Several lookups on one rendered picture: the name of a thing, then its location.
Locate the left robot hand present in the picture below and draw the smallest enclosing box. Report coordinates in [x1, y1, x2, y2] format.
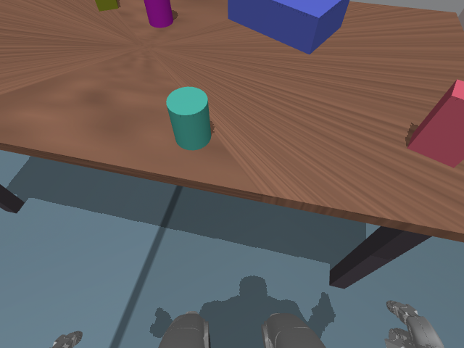
[52, 331, 83, 348]

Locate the table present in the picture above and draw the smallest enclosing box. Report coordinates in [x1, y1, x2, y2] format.
[0, 0, 464, 289]

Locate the right robot hand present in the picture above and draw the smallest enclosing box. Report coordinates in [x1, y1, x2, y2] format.
[384, 301, 444, 348]

